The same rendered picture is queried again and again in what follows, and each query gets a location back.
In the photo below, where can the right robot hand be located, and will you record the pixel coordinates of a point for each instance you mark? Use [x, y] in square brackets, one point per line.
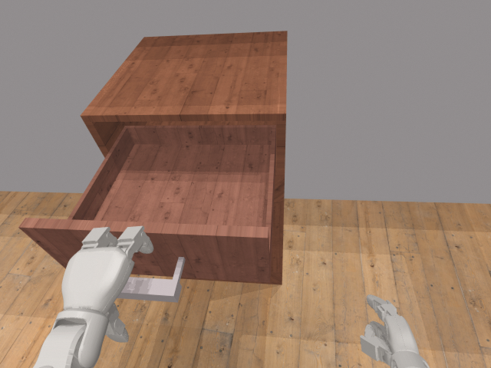
[381, 342]

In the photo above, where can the left robot hand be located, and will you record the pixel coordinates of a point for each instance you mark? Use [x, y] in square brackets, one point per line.
[96, 275]

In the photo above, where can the handle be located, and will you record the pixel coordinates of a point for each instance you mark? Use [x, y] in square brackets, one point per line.
[155, 289]

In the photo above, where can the robot left forearm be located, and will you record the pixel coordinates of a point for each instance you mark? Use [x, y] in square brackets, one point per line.
[75, 340]

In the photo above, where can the robot right forearm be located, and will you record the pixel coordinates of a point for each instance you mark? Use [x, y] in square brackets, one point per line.
[407, 359]

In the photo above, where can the drawer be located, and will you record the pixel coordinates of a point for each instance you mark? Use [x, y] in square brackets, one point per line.
[205, 193]

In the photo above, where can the cabinet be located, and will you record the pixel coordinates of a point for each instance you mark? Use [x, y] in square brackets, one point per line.
[201, 80]

